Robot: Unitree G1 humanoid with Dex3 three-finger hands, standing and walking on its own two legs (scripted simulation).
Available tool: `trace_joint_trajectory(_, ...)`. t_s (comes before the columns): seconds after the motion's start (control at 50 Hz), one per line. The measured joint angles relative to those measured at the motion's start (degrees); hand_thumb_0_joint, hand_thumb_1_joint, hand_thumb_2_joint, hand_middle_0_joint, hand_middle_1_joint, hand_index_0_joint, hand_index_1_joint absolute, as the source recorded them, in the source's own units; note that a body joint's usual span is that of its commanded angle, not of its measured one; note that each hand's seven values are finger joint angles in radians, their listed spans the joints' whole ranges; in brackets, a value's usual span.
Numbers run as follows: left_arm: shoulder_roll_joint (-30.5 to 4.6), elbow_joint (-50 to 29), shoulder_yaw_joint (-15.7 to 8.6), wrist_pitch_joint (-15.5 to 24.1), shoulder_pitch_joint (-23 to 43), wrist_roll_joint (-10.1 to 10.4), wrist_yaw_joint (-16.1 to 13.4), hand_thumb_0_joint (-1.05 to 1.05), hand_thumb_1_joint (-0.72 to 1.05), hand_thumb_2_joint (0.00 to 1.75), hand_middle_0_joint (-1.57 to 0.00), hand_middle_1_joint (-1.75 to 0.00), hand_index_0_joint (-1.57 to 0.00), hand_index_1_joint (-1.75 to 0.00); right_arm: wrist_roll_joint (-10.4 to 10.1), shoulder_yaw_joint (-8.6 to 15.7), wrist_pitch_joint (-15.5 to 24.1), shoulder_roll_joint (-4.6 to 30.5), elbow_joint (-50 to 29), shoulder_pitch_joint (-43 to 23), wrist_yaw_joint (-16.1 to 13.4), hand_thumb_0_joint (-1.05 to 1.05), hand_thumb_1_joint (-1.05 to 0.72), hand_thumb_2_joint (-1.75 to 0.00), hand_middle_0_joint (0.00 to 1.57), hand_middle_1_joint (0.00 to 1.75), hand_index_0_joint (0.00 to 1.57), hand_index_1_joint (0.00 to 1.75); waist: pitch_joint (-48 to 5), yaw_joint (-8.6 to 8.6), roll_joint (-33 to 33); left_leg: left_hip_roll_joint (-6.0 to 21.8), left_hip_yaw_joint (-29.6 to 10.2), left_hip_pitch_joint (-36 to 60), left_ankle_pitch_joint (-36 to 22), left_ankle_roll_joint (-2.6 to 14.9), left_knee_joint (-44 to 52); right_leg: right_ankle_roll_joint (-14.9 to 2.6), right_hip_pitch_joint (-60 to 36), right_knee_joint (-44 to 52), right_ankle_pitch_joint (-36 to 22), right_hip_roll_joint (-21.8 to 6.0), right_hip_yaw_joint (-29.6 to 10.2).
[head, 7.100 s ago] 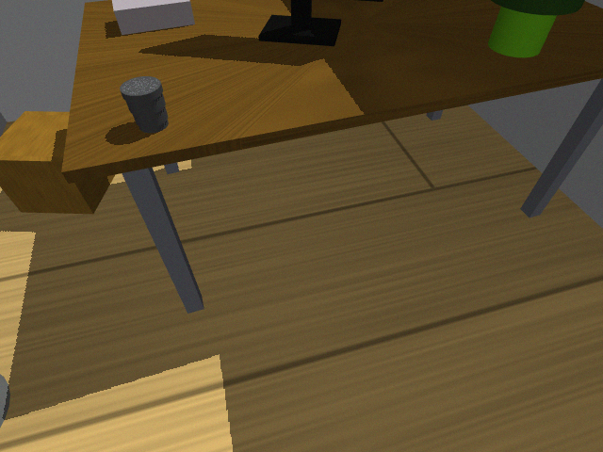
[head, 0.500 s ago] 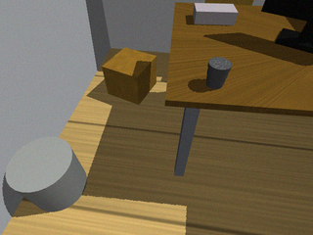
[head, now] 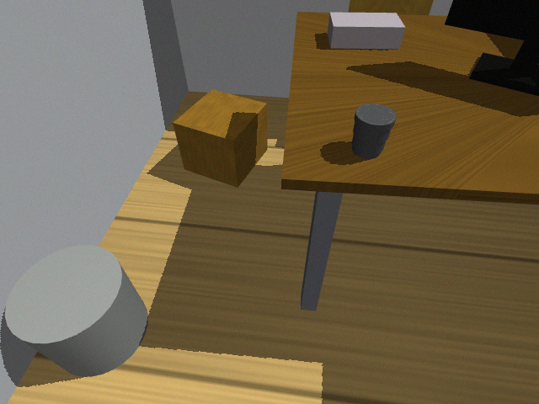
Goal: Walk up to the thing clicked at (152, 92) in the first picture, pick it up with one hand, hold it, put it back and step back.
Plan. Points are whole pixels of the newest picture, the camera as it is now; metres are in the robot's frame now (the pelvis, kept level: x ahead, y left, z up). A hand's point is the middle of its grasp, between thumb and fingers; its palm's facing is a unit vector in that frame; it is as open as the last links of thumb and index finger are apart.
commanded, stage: walk up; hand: right
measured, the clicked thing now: (370, 133) +0.67 -0.22 +0.03
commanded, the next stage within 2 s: none
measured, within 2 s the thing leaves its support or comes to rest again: neither
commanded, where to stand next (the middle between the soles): +0.27 +0.03 m, yaw -6 degrees
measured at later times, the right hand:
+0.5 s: hand out of the picture +0.17 -0.23 -0.14, palm faces +0.03 +0.92 -0.38, open 7.4 cm
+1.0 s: hand (394, 361) +0.25 -0.22 -0.17, palm faces +0.07 +0.89 -0.46, open 7.4 cm
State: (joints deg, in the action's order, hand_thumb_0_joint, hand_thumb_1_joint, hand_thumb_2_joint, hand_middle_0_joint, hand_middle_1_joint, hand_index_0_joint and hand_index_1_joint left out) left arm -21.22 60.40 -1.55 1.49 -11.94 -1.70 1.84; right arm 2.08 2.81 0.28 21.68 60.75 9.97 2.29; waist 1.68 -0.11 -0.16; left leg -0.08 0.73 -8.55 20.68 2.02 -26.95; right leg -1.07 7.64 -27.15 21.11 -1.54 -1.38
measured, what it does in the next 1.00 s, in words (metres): walks ahead: right foot, then left foot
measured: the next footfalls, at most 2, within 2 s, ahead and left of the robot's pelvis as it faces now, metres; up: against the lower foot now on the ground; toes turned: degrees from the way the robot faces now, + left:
right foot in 0.58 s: +0.35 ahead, -0.06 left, +0.00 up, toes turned -5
left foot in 0.94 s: +0.29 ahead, +0.17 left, +0.00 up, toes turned -9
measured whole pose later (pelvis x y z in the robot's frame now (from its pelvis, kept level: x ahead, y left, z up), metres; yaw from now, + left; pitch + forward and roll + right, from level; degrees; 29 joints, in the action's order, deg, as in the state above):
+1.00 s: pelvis +0.22 +0.07 -0.03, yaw -6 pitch -4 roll +1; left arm -22.7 45.7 -2.8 -4.0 -8.1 -1.4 1.1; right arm 1.4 3.3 0.4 21.5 50.9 14.9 -1.9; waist 9.9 -0.4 3.8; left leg 0.6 1.4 -20.2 17.5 -0.4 -42.7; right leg -1.6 25.3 -45.4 18.3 0.0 -2.3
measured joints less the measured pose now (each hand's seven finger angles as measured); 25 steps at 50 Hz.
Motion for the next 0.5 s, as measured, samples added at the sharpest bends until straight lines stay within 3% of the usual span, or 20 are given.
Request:
trace_joint_trajectory(0.04, -0.66, -0.73, -0.49, 0.35, -1.28, -0.08, 0.07, 0.0, 0.9, 0.9, -0.2, -0.3, -0.2, -0.3, 0.11, 0.63, 0.14, 0.66, -1.12, 0.89, 0.3, 0.0, -0.9, -0.9, 0.2, 0.3, 0.2, 0.3, 0.27, 0.02, -0.16, -0.08, 0.07, -0.59, -1.05, 0.1, -1.82, -0.24, 0.7, -1.8, -1.66, 0.16, -0.5)
trace_joint_trajectory(0.08, -1.05, -1.21, -0.87, 0.84, -2.51, -0.09, -0.05, 0.0, 0.9, 0.9, -0.2, -0.3, -0.2, -0.3, 0.12, 1.11, 0.17, 1.34, -1.95, 1.56, 0.45, 0.0, -0.9, -0.9, 0.2, 0.3, 0.2, 0.3, 0.9, 0.13, -0.84, 0.31, -0.17, -1.14, -0.83, -0.05, -4.58, 1.24, 0.72, -3.55, -0.86, 0.58, -0.51)
trace_joint_trajectory(0.18, -1.4, -3.5, -1.47, 1.69, -5.71, -0.15, -0.16, 0.0, 0.9, 0.9, -0.2, -0.3, -0.2, -0.3, 0.29, 1.41, -0.18, 2.05, -3.56, 2.32, 0.6, 0.01, -0.9, -0.9, 0.2, 0.3, 0.2, 0.3, 2.05, -0.86, -1.21, -0.01, -0.25, -4.92, 8.27, 0.13, -11.83, 1.9, -1.53, -2.63, 1.35, 0.32, -0.77)
trace_joint_trajectory(0.2, -1.62, -4.07, -1.53, 1.74, -6.12, -0.02, -0.25, 0.0, 0.9, 0.9, -0.2, -0.3, -0.2, -0.3, 0.22, 1.37, 0.18, 1.99, -4.15, 2.04, 0.62, 0.01, -0.9, -0.9, 0.2, 0.3, 0.2, 0.3, 2.83, -1.2, -0.8, -0.07, 0.08, -5.6, 7.86, 0.09, -10.56, 2.03, -2.0, -2.42, 1.59, -0.11, -1.08)
trace_joint_trajectory(0.22, -1.97, -4.47, -1.59, 1.62, -6.48, 0.21, -0.35, 0.0, 0.9, 0.9, -0.2, -0.3, -0.2, -0.3, 0.14, 1.4, 0.67, 1.82, -4.85, 1.7, 0.63, 0.01, -0.9, -0.9, 0.2, 0.3, 0.2, 0.3, 3.73, -1.54, -0.11, -0.2, 0.89, -5.58, 3.85, -0.18, -9.38, 2.2, -2.39, -2.74, 2.11, -0.72, -1.57)
trace_joint_trajectory(0.24, -2.37, -4.65, -1.59, 1.23, -6.88, 0.57, -0.45, 0.0, 0.9, 0.9, -0.2, -0.3, -0.2, -0.3, 0.06, 1.49, 1.32, 1.59, -5.65, 1.45, 0.68, 0.01, -0.9, -0.9, 0.2, 0.3, 0.2, 0.3, 4.42, -1.77, 0.68, -0.53, 1.86, -4.37, -2.01, -0.3, -6.86, 2.02, -2.14, -4.46, 2.83, -1.34, -2.22)
trace_joint_trajectory(0.26, -2.57, -4.41, -1.61, 0.59, -6.95, 1.06, -0.64, 0.0, 0.9, 0.9, -0.2, -0.3, -0.2, -0.3, 0.14, 1.78, 2.02, 1.26, -6.47, 1.16, 0.7, 0.01, -0.9, -0.9, 0.2, 0.3, 0.2, 0.3, 5.06, -1.83, 1.37, -1.01, 2.74, -3.14, -3.28, -0.14, -5.77, 1.29, -0.34, -9.18, 2.6, -1.79, -2.9)
trace_joint_trajectory(0.32, -2.27, -4.26, -0.85, -1.16, -6.27, 1.46, -1.56, 0.0, 0.9, 0.9, -0.2, -0.3, -0.2, -0.3, -0.03, 2.3, 3.12, 0.45, -8.88, 2.48, 0.28, 0.0, -0.9, -0.9, 0.2, 0.3, 0.2, 0.3, 5.52, -0.1, 0.21, -0.4, 1.9, 0.64, -1.02, 0.62, -3.29, -0.57, 6.64, -25.92, 6.84, 1.69, -3.57)
trace_joint_trajectory(0.38, -2.79, -6.62, -0.47, -0.77, -5.28, 1.97, -1.29, 0.01, 0.9, 0.9, -0.2, -0.3, -0.2, -0.3, -0.75, 1.89, 2.62, -0.41, -9.77, 4.97, -0.39, 0.0, -0.9, -0.9, 0.2, 0.3, 0.2, 0.3, 5.14, 0.16, 0.25, -0.17, 1.49, 5.17, -1.42, 0.65, 1.45, -1.7, 12.69, -31.89, 3.55, 2.79, -2.83)
trace_joint_trajectory(0.44, -3.23, -9.14, -0.55, -0.43, -4.08, 2.24, -0.65, 0.01, 0.9, 0.9, -0.2, -0.3, -0.2, -0.3, -0.91, 1.39, 2.02, -0.9, -10.35, 6.39, -0.78, 0.0, -0.9, -0.9, 0.2, 0.3, 0.2, 0.3, 5.5, 0.51, 1.16, -0.92, 1.8, 8.75, -1.06, 0.82, 4.16, -1.7, 16.59, -27.96, -1.29, 2.01, -2.24)
trace_joint_trajectory(0.5, -3.01, -10.82, -0.41, -0.33, -2.3, 2.09, -0.28, 0.0, 0.9, 0.9, -0.2, -0.3, -0.2, -0.3, -0.84, 1.15, 1.68, -0.94, -11.58, 7.22, -0.8, 0.0, -0.9, -0.9, 0.2, 0.3, 0.2, 0.3, 6.63, 1.09, 2.0, -2.21, 2.52, 11.2, 0.66, 1.08, 4.49, -1.42, 17.81, -17.24, -5.69, 0.85, -0.16)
